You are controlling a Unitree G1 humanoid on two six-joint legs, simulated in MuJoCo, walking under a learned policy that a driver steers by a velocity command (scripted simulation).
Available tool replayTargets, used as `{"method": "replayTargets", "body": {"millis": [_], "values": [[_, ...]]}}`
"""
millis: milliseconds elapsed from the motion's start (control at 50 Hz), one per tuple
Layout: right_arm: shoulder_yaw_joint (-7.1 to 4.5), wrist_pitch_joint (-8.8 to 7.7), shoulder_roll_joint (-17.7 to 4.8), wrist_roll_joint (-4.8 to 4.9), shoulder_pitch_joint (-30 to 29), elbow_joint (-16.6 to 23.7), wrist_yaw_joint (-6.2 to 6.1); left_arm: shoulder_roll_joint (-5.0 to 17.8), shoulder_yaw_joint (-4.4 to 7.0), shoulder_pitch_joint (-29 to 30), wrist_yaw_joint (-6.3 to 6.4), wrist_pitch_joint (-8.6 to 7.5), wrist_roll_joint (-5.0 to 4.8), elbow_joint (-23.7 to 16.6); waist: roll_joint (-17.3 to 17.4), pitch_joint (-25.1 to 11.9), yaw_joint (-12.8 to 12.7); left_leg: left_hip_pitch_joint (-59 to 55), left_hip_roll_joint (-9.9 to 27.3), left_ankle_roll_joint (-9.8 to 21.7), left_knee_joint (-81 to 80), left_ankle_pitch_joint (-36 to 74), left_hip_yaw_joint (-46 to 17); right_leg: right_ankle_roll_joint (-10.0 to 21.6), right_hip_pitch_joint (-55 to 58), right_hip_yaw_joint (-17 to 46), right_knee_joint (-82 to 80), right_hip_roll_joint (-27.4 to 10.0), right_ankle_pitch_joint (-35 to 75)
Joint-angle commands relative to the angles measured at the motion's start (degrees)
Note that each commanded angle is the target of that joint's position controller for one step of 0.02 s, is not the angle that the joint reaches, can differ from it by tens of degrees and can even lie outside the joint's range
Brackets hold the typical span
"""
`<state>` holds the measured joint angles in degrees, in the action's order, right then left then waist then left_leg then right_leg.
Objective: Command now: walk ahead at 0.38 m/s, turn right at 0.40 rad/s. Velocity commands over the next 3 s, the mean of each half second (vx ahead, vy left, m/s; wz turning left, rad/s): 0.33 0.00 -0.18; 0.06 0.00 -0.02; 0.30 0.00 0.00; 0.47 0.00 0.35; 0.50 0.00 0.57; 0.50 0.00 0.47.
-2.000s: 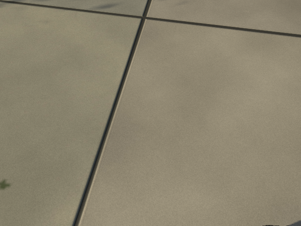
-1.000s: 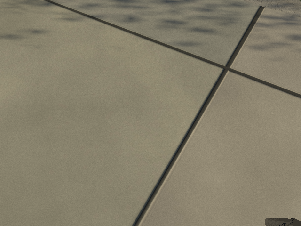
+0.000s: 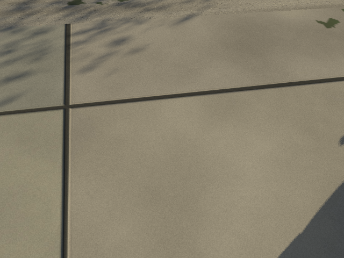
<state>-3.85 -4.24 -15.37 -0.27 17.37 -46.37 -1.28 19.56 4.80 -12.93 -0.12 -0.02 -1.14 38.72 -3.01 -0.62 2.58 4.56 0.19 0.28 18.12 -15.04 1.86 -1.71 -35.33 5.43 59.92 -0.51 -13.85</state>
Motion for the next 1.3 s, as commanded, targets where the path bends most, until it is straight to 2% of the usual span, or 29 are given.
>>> {"method": "replayTargets", "body": {"millis": [20, 100, 160, 200, 220, 240, 260, 280, 300, 340, 400, 460, 580, 640, 660, 680, 700, 720, 740, 800, 960, 1000, 1040, 1100, 1160, 1200, 1240, 1280, 1300], "values": [[-1.71, -1.02, -8.93, 0.13, 0.21, 2.49, 0.24, 1.13, -0.28, 7.82, -0.57, -2.06, 0.02, -6.75, 9.33, 5.25, 1.76, -3.69, 13.24, 9.65, -11.08, 0.94, -10.03, -0.99, -10.38, -0.36, -6.18, -1.93, 4.88], [-2.13, -0.61, -11.46, 1.41, 1.76, 1.3, 0.93, -0.67, -1.5, 12.39, -1.79, -2.93, 0.22, -8.48, 9.6, 6.49, 2.8, -0.16, 13.22, 9.55, -10.98, 7.11, -5.01, -0.24, -1.31, -6.16, -19.64, -2.6, 7.18], [-2.45, -0.09, -12.87, 2.36, 3.84, -0.16, 1.4, 0.81, -1.17, 12.77, -2.38, -3.18, -0.36, -9.34, 10.55, 6.92, 1.88, -1.69, 15.88, 9.26, -9.43, 11.56, -5.3, 2.61, 4.01, -7.37, -25.28, -1.65, 4.08], [-2.41, 0.4, -13.48, 2.71, 2.46, -0.55, 1.4, 3.18, 0.22, 5.73, -2.2, -3.23, -0.24, -7.73, 10.59, 2.89, -3.71, -1.99, 15.38, 7.47, -1.16, 29.16, -2.68, 5.58, 15.62, -9.24, -30.18, 1.02, 5.03], [-1.8, 0.41, -11.92, 2.54, 3.17, -0.84, 1.31, 5.8, 1.77, -2.87, -1.71, -3.0, -0.1, -4.89, 8.56, -2.83, -7.82, 0.72, 12.51, 5.74, 9.94, 37.17, 0.77, 7.4, 28.19, -9.98, -31.57, 2.6, 6.13], [-0.45, 0.12, -9.16, 1.01, 3.03, 0.38, 1.2, 9.05, 2.89, -12.45, -0.86, -2.49, 0.54, -3.2, 3.84, -10.83, -12.07, 11.6, 9.92, 2.78, 26.62, 25.84, 2.6, 10.01, 45.0, -0.48, -29.98, -5.57, 7.96], [1.66, -0.89, -2.23, -0.14, 7.57, 2.89, 1.33, 15.03, 3.32, -13.39, -0.51, -2.33, 1.66, -3.07, -14.53, -17.87, -7.33, 30.52, -0.93, -1.45, 46.83, -14.02, 1.57, 19.13, 57.04, 29.29, -37.77, -21.61, 4.99], [0.2, -1.68, -8.46, 1.24, 5.38, 1.44, 1.41, 9.82, 1.95, -12.31, -0.74, -2.81, 1.7, -3.73, -9.18, -19.19, -9.22, 33.08, 0.25, -1.54, 54.86, -18.8, -7.22, 20.22, 53.96, 33.67, -40.94, -22.68, 11.71], [-0.53, -1.74, -10.56, 2.43, 2.29, 2.46, 1.57, 7.36, 0.97, -8.24, -0.91, -3.16, 1.7, -3.65, -7.51, -11.71, -7.98, 35.86, 2.72, -1.16, 57.22, -15.95, -6.22, 18.82, 48.03, 22.86, -39.57, -20.98, 22.86], [-0.35, -1.19, -9.21, 0.9, -0.37, 2.33, 1.16, 4.14, 0.11, -2.54, -1.34, -3.38, 1.06, -3.33, -1.12, -5.56, -4.64, 33.23, 6.34, -1.01, 51.29, -9.7, -4.67, 16.08, 36.61, 10.41, -40.03, -15.34, 33.76], [0.1, 1.09, -6.1, 0.75, 2.48, 0.97, 1.02, 3.09, -0.21, 1.39, -1.16, -4.32, 1.73, -2.55, -1.38, -4.12, -0.51, 24.2, 6.44, -2.01, 45.65, -4.68, -4.18, 16.19, 26.48, 3.97, -44.71, -13.21, 40.6], [0.71, 2.02, -4.54, -0.29, -0.37, 1.88, 0.56, 3.09, -0.27, 3.53, -0.49, -4.58, 1.69, -0.89, -1.59, -2.42, 0.32, 21.86, 5.86, -3.26, 33.75, 1.53, -3.75, 15.57, 22.99, -1.24, -45.78, -11.16, 42.31], [0.74, 2.23, -5.81, -0.04, -8.26, 3.81, 1.11, 4.43, -0.22, 0.88, -0.11, -3.08, 1.55, 3.39, -1.68, -2.67, -2.7, 16.76, 3.73, -2.1, 18.37, 10.13, -3.74, 13.93, 25.64, -1.32, -44.02, -11.33, 35.4], [0.23, 2.12, -6.46, -0.71, -7.98, 3.79, 1.21, 3.44, -0.74, 2.07, -0.07, -2.35, 0.54, 4.82, -0.66, -2.21, -0.98, 10.85, 2.48, 0.42, 8.73, 13.96, -2.93, 11.3, 25.55, -0.24, -39.2, -9.82, 25.18], [-0.21, 1.97, -8.27, -1.11, -7.69, 3.72, 0.91, 1.89, -1.26, -0.44, -0.04, -2.47, 1.02, 5.71, 2.03, -2.82, -1.46, 6.01, 4.51, 1.56, 5.23, 25.9, -5.37, 8.57, 24.6, -0.78, -36.74, -7.09, 19.82], [-0.84, 2.07, -11.69, -1.17, -8.31, 4.47, 0.39, 1.13, -1.51, -4.9, -0.06, -2.89, 2.61, 6.33, 7.06, -5.2, -4.58, -0.25, 9.5, 3.71, 8.07, 40.56, -9.57, 5.67, 21.91, -2.76, -33.7, -3.04, 9.74], [-0.2, 2.63, -9.11, -1.05, -9.83, 4.12, 0.21, -1.03, -2.09, -9.44, 0.29, -2.68, 2.66, 7.59, 12.09, -8.15, -6.81, -3.01, 12.05, 8.53, 9.38, 38.16, -12.81, 3.08, 19.74, -4.3, -33.89, -0.95, -0.79], [0.52, 3.14, -5.61, -0.19, -11.6, 4.53, 0.6, 0.09, -2.19, -6.67, 0.71, -2.0, 2.6, 7.61, 11.01, -6.92, -5.14, -0.54, 10.95, 9.07, 8.65, 31.57, -13.09, 1.94, 20.76, -4.51, -35.12, -0.97, -2.98], [0.84, 3.41, -4.65, 0.03, -12.84, 4.58, 1.03, 1.32, -1.86, -4.79, 0.98, -1.22, 2.1, 7.47, 9.29, -5.31, -4.51, 1.27, 9.06, 7.81, 8.51, 26.38, -11.56, 1.97, 20.59, -4.63, -35.61, -0.93, -2.26], [0.53, 2.72, -6.1, -0.09, -13.03, 3.65, 1.9, 2.63, -1.44, -3.01, 1.55, 0.8, 1.86, 7.75, 7.05, -3.99, -3.71, 3.95, 6.63, 5.59, 9.47, 25.43, -9.19, 2.58, 23.0, -3.93, -36.06, -1.49, 3.37], [0.49, 2.52, -5.69, 0.11, -14.17, -0.6, 1.62, 1.53, -1.24, -3.39, 2.05, 1.66, 1.48, 11.33, 3.8, -4.28, -3.51, 2.7, 5.16, 5.82, 10.96, 29.2, -7.41, 2.01, 26.39, -4.0, -35.79, -2.24, 9.43], [0.46, 2.8, -5.54, 0.17, -14.84, -1.57, 1.5, 1.27, -1.21, -3.45, 2.14, 1.82, 1.51, 12.32, 3.43, -3.27, -3.56, 3.26, 4.81, 5.7, 10.48, 26.63, -7.19, 2.01, 26.32, -4.14, -36.24, -2.23, 8.19], [0.2, 3.37, -5.67, 0.69, -14.19, -3.08, 1.18, 0.63, -1.23, -4.66, 2.18, 1.89, 1.3, 13.65, 3.9, -2.35, -3.65, 3.96, 3.36, 5.46, 9.37, 8.62, -6.52, 2.89, 24.88, -5.34, -36.89, -1.12, -4.52], [-0.4, 3.43, -6.67, 1.12, -14.21, -3.49, 0.53, 0.99, -1.17, -4.05, 2.5, 0.79, 0.78, 13.31, 3.02, 4.75, -3.23, 11.43, 2.87, 6.03, 7.24, -19.57, -8.2, 5.95, 19.28, -3.35, -36.86, -2.15, -20.56], [-0.23, 1.18, -5.12, 1.45, -15.61, -3.05, 1.01, 1.67, -1.1, -7.88, 2.53, -1.98, 0.25, 14.3, 1.7, 7.92, -4.56, 17.76, 1.71, 5.82, 10.32, -17.65, -7.36, 8.71, 21.9, 1.44, -39.12, -5.24, -21.65], [0.0, -0.78, -3.64, 1.63, -18.12, -1.92, 2.02, 4.99, -0.13, -10.96, 2.22, -3.39, -0.06, 15.58, -5.3, 8.72, -5.22, 24.89, -1.75, 3.87, 20.12, -6.79, -0.44, 12.37, 29.35, 11.04, -44.57, -12.51, -15.67], [-0.13, -2.05, -4.07, 1.58, -17.55, -1.86, 2.83, 5.24, 0.16, -9.44, 1.9, -3.98, -0.33, 15.35, -5.56, 9.95, -3.86, 27.58, -0.25, 4.38, 20.86, -1.69, 1.29, 13.94, 32.97, 13.72, -42.77, -17.4, -0.39], [-1.25, -2.39, -5.51, 2.16, -7.48, -5.27, 3.47, 4.21, -0.2, -3.99, 1.31, -4.0, 0.29, 13.47, -2.85, 4.95, 1.79, 10.52, -1.54, 6.72, 13.91, 3.72, 0.97, 10.37, 27.69, 4.03, -32.74, -10.84, 17.44], [-3.05, -2.46, -10.1, 2.07, 2.48, -8.52, 3.65, 2.95, -0.58, -0.87, 1.09, -4.37, 0.4, 11.54, 4.16, -0.52, 5.51, -6.06, 2.93, 10.27, 9.59, 10.21, -10.55, 6.21, 17.69, -3.37, -15.95, -3.55, 27.83]]}}
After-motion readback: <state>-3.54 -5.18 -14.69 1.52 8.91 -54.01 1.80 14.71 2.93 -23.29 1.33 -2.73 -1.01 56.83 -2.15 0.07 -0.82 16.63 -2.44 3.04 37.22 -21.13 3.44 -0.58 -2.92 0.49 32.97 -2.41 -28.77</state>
